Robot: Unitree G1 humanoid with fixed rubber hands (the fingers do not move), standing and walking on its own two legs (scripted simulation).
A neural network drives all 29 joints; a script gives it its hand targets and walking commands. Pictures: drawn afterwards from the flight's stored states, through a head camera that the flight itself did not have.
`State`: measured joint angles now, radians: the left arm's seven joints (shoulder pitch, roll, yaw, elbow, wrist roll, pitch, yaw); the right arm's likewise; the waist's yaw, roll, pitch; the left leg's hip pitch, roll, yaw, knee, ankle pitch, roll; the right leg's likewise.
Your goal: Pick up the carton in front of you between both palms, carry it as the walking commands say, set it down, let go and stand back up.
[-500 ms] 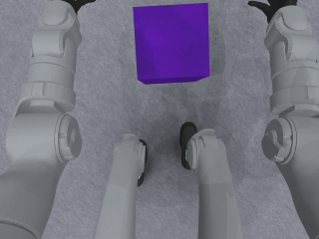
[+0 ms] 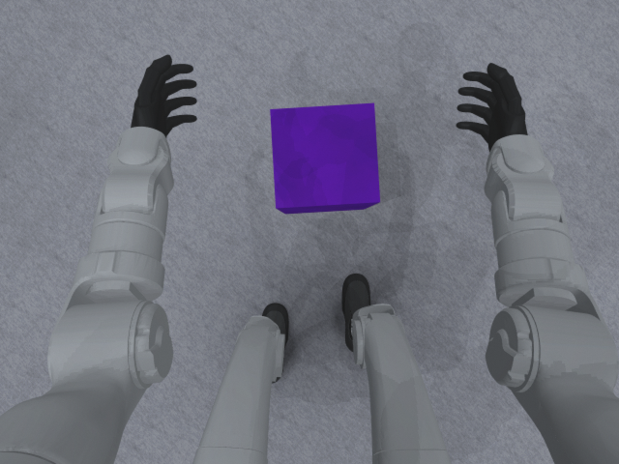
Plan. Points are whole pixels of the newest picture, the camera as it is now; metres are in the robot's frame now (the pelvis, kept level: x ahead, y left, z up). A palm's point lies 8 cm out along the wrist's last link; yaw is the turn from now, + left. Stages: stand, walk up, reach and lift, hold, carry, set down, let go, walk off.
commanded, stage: let go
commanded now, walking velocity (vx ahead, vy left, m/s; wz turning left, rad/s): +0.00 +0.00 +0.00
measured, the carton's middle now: (323, 166) +0.50 -0.03 -0.54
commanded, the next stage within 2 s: stand in 1.12 s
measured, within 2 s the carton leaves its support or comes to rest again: neither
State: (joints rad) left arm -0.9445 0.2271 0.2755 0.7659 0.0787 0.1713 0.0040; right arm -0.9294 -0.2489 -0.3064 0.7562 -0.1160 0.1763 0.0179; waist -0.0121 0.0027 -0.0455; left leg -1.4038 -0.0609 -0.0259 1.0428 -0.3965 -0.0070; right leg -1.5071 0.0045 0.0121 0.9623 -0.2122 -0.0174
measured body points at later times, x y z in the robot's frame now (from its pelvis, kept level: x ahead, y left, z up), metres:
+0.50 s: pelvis +0.05 +0.00 +0.09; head +0.19 -0.01 +0.51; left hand +0.31 +0.22 -0.01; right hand +0.29 -0.24 -0.01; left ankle +0.02 +0.12 -0.63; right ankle +0.09 -0.11 -0.63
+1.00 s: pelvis +0.07 +0.00 +0.10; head +0.08 -0.01 +0.55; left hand +0.25 +0.23 +0.03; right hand +0.24 -0.24 +0.03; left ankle +0.02 +0.12 -0.63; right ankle +0.09 -0.11 -0.63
